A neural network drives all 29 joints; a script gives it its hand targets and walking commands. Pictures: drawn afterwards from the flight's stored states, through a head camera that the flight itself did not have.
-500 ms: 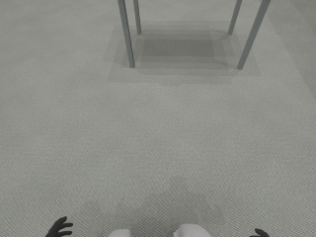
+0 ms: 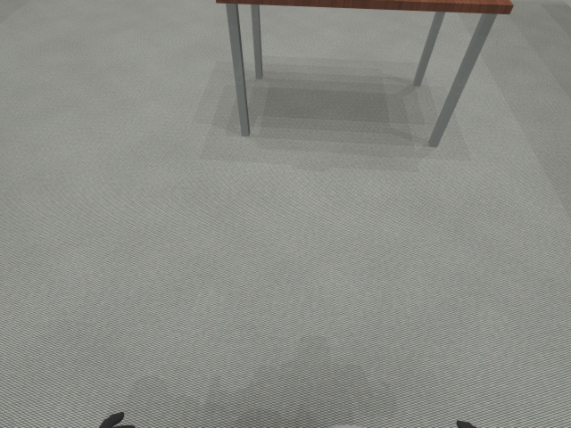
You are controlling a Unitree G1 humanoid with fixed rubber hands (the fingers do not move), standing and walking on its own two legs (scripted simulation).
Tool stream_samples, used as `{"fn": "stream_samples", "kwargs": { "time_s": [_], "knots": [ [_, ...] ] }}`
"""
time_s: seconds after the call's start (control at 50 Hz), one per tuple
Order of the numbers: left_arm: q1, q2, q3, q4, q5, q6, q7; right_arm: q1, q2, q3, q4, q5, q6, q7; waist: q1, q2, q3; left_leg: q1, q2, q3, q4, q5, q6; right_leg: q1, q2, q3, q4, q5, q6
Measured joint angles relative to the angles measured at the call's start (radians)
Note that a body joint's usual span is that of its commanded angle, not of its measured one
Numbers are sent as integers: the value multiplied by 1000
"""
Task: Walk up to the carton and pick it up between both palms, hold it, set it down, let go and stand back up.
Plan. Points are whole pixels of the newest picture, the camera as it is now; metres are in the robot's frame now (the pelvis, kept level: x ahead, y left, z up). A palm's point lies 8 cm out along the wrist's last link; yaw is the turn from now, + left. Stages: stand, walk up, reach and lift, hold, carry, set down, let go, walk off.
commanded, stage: stand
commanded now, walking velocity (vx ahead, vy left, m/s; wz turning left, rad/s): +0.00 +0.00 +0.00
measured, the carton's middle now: out of the picture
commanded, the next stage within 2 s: walk up in 0.68 s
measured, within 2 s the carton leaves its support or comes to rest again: neither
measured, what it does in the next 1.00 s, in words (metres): stands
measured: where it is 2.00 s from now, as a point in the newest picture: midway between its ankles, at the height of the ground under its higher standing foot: (315, 370)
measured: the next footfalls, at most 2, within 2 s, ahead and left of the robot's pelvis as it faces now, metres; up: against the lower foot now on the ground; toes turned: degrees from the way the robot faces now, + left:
right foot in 1.10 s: +0.10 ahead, -0.13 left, +0.00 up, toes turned -6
left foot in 1.50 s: +0.33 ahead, +0.08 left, +0.00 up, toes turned +1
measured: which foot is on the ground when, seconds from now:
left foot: down 0.00-1.00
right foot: down 0.00-0.94, up 0.96-1.00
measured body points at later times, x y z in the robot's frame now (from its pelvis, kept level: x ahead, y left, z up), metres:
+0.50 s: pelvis +0.00 +0.01 +0.01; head +0.00 +0.01 +0.46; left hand +0.08 +0.30 -0.12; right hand +0.09 -0.26 -0.13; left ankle +0.02 +0.16 -0.73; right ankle +0.01 -0.09 -0.73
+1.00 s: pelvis +0.00 +0.01 +0.00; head +0.02 +0.01 +0.45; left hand +0.08 +0.31 -0.13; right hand +0.07 -0.29 -0.13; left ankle +0.02 +0.16 -0.73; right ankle +0.00 -0.09 -0.72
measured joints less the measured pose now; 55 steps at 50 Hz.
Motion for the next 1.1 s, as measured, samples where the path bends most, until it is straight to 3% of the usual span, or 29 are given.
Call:
{"fn": "stream_samples", "kwargs": {
  "time_s": [0.4, 0.88, 0.96, 1.04, 1.1],
  "knots": [
    [4, 1, -6, 36, -5, -6, -8, -22, 16, 10, 5, 0, -5, -4, 14, 15, -28, 45, -4, -2, -116, 69, 14, 64, -3, -2, -151, 86, 16],
    [18, 10, -14, 43, -3, -4, -9, 6, 2, 12, 20, 5, -3, 8, 6, 10, -20, 46, -17, -3, -150, 90, 24, 66, -17, 0, -183, 104, 28],
    [78, 36, 30, -33, 24, 5, -58, 39, -8, -39, -32, -22, -29, 28, 15, -12, -58, -7, -28, 24, -63, -15, 59, -47, -20, 38, 14, -95, 12],
    [114, 102, 59, -68, 33, 8, -84, 69, -23, -68, -82, -25, -67, 27, 8, -70, -59, 0, -41, 75, -34, 1, 16, -184, -47, 96, 277, -142, 22],
    [127, 136, 72, -84, 27, -1, -99, 100, -53, -80, -101, -27, -62, 32, 6, -84, -62, 16, -31, 98, 8, -54, 7, -204, -88, 103, 225, -171, 22]
  ]
}}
